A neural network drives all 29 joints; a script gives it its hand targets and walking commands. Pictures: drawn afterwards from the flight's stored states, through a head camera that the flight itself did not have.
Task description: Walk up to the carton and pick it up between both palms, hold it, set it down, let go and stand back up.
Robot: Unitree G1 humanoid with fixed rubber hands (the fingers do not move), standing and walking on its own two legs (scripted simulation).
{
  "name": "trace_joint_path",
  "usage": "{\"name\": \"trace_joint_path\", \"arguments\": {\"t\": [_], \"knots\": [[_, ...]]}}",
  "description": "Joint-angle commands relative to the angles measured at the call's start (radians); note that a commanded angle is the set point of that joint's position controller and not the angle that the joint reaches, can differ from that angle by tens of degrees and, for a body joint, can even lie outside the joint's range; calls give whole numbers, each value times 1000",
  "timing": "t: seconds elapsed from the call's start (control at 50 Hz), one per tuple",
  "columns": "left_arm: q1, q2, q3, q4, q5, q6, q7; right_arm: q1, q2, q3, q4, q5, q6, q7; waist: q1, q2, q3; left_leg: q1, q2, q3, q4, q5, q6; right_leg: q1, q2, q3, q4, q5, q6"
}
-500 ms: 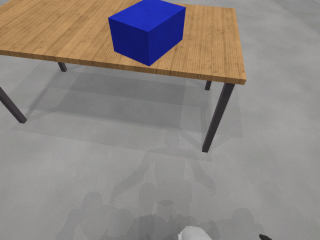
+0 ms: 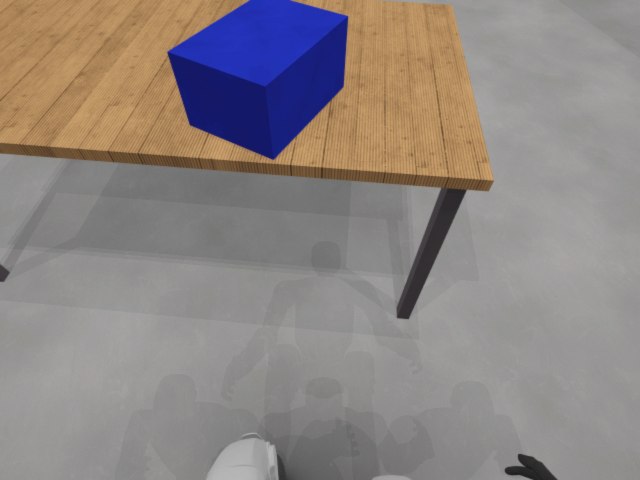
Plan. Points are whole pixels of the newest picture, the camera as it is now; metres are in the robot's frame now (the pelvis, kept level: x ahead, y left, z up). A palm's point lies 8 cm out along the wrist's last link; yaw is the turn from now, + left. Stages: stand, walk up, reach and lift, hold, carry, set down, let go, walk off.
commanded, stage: walk up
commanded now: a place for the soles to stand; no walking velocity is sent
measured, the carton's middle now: (267, 71) +0.87 +0.11 +0.02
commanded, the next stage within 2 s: none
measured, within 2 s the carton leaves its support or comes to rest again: neither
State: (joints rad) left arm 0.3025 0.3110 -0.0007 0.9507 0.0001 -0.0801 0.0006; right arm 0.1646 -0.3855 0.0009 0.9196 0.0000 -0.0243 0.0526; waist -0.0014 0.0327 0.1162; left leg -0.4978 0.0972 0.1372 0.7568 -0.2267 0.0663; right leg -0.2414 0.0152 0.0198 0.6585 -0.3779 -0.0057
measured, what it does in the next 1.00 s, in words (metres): walks ahead: left foot, then right foot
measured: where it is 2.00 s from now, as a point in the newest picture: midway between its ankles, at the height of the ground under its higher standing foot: outside the picture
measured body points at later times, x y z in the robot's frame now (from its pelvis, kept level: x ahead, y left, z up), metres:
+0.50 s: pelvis +0.07 +0.00 -0.01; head +0.10 -0.02 +0.44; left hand +0.12 +0.32 -0.12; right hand +0.15 -0.31 -0.13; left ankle +0.11 +0.11 -0.72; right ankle +0.11 -0.11 -0.72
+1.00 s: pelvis +0.11 +0.02 +0.00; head +0.14 +0.03 +0.45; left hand +0.18 +0.32 -0.13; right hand +0.18 -0.29 -0.11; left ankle +0.12 +0.10 -0.72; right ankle +0.10 -0.13 -0.69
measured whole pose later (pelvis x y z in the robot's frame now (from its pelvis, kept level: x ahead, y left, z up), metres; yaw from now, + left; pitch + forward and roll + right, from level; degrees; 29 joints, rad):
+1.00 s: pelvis +0.11 +0.02 +0.00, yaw -4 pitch -4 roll -1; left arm 0.27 0.38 0.00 0.95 0.00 0.00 0.00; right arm 0.18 -0.37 0.00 0.92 0.00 -0.02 0.01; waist 0.00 -0.02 0.13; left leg -0.23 0.04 0.16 0.67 -0.37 0.06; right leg -0.35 0.00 0.05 0.92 -0.42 0.00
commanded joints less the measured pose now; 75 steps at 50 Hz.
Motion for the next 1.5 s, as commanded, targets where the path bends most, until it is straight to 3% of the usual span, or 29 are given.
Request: {"name": "trace_joint_path", "arguments": {"t": [0.0, 0.02, 0.04, 0.1, 0.22, 0.34, 0.4, 0.42, 0.44, 0.46, 0.48, 0.54, 0.6, 0.68, 0.72, 0.76, 0.8, 0.86, 0.9, 0.98, 1.04, 1.08, 1.12, 1.24, 1.28, 1.34, 1.42, 1.46, 1.48], "knots": [[30, 197, 69, -111, -3, 1, 6, 266, -270, -147, -21, -22, -66, -37, -115, 169, -213, 591, 120, -299, -404, -183, -15, -301, -5, 56, 258, 32, -101], [19, 187, 77, -111, 1, 17, 11, 254, -333, -159, -25, -37, -69, -41, -87, 190, -134, 444, 340, -612, -559, -462, 12, -381, 44, 71, 445, -123, -49], [72, 278, 91, -74, 6, 32, 22, 112, -351, -157, -59, -25, -65, -37, -55, 92, -86, 350, 415, -653, -652, -666, 42, -378, -1, 106, 522, -104, -34], [122, 338, 106, -14, -4, 44, 6, 1, -296, -149, -94, -22, -56, -35, 10, 112, -87, 293, 286, -370, -601, -448, 41, -286, -96, 39, 486, -54, -32], [96, 307, 106, -17, 9, 58, -12, 46, -293, -138, -88, -17, -59, -35, -15, 96, 10, 253, 281, -341, -606, -492, 38, -308, -78, 37, 410, 6, -12], [47, 307, 94, -55, 12, 41, -19, 57, -330, -141, -87, -30, -47, -27, -34, 117, -57, 344, 294, -307, -502, -440, 143, -259, -80, -28, 155, -141, -31], [187, 303, 98, 23, 10, 19, 6, -66, -270, -115, -102, -30, -11, -25, 50, 81, -143, 183, 168, -126, -235, -291, 72, 50, -39, -61, -98, 73, -48], [184, 342, 106, 22, 27, 12, 17, -64, -224, -100, -106, -13, -2, -32, 49, -66, -133, 131, 96, -62, -47, -277, 28, 52, -67, 80, -210, 81, -56], [155, 402, 111, 5, 30, 4, 24, -68, -147, -76, -109, -11, 4, -34, 25, -256, -82, -40, -27, -24, 135, -297, -29, 67, -256, 504, -371, -7, -127], [79, 409, 108, -10, 23, -1, 32, -98, -157, -68, -106, -13, 14, -42, 18, -148, -42, -73, -78, -144, 162, -342, -45, 3, -313, 634, -416, -1, -206], [52, 438, 112, -41, 21, 1, 36, -80, -209, -89, -88, -3, 20, -42, 10, -142, -56, -25, -52, -171, 186, -344, -35, -14, -313, 603, -397, -27, -205], [23, 340, 90, -52, 11, -1, 44, -72, -204, -102, -76, -6, 12, -42, 12, -136, -82, -41, -52, -162, 72, -301, -44, 171, -222, 419, -257, 441, -143], [87, 333, 87, -42, 7, -3, 54, -43, -165, -91, -59, -4, 10, -50, 26, -139, -203, -25, -59, -148, 86, -261, -40, 289, -259, 390, -154, 820, -177], [8, 317, 98, -79, 4, 19, 55, -56, -146, -89, -83, -2, -9, -57, 15, -143, -179, 105, -67, -117, -108, -199, -33, 154, -237, 324, -118, 694, -219], [-74, 292, 86, -95, 1, 36, 44, 31, -163, -89, -54, -6, -30, -62, -34, -128, -192, 364, -40, -140, -320, -2, -7, -41, -172, 247, -26, 578, -148], [-80, 205, 63, -92, -10, 47, 34, 93, -284, -124, -15, -23, -44, -73, -39, 125, -170, 568, 279, -439, -466, 17, 85, -364, 48, 56, 222, -74, -36], [-42, 287, 93, -51, 5, 62, 42, 35, -302, -135, -43, -20, -41, -65, -27, 51, -47, 339, 400, -483, -498, -149, 199, -330, -34, 76, 387, -167, -11], [-1, 289, 105, -31, 4, 64, 11, 10, -278, -131, -60, -32, -44, -65, -17, 93, 15, 332, 277, -318, -545, -248, 98, -341, -67, 73, 352, -55, -10], [-12, 289, 105, -43, 12, 60, 7, 25, -291, -122, -56, -34, -42, -58, -24, 71, 48, 305, 283, -316, -530, -255, 124, -319, -53, 43, 314, -74, -4], [-40, 271, 86, -45, 12, 45, 10, 53, -286, -123, -66, -26, -31, -51, -59, 133, -25, 377, 260, -206, -397, -12, 136, -251, -68, -45, 138, -69, -10], [53, 255, 79, -14, 7, 20, 15, -42, -256, -109, -83, -18, -26, -50, 20, 86, -99, 342, 197, -93, -180, 353, 93, -47, -51, -53, -129, 155, -31], [83, 317, 95, -11, 25, 5, 29, -81, -188, -88, -90, 6, -14, -53, 30, -46, -207, 243, 67, -18, 47, 236, -17, 75, -140, 201, -167, 517, -102], [4, 382, 94, -35, 13, 10, 35, -67, -167, -87, -84, 5, 8, -54, 2, -118, -130, 114, -84, -112, 62, -384, -38, 55, -302, 511, -258, 466, -246], [-78, 303, 74, -54, 2, 18, 40, -14, -181, -90, -35, 3, -9, -56, -12, -171, -167, 221, -55, -120, -158, -190, -39, 84, -223, 331, -168, 554, -192], [-164, 280, 64, -75, -7, 32, 29, 23, -219, -97, -15, -4, -29, -64, -47, -56, -184, 447, 42, -197, -306, 115, -11, -94, -118, 188, -37, 530, -95], [-135, 255, 65, -54, 4, 53, 30, -23, -287, -106, -9, -15, -40, -64, -33, 84, -112, 422, 322, -334, -384, 200, 136, -209, -29, 41, 119, -121, -29], [-77, 249, 71, -25, 3, 39, 25, -32, -248, -105, -44, -11, -31, -67, 0, 78, -132, 459, 240, -172, -261, 434, 107, -162, -57, 5, 4, 64, -53], [-36, 282, 76, -1, 3, 25, 24, -61, -252, -107, -66, -10, -22, -66, 10, 49, -186, 399, 123, -52, -88, 443, 20, -38, -70, 72, -48, 531, -69], [-58, 287, 81, 1, 10, 22, 27, -67, -206, -98, -60, -8, -19, -65, 3, -55, -208, 336, 76, -63, -76, 307, 4, 22, -95, 115, -53, 628, -95]]}}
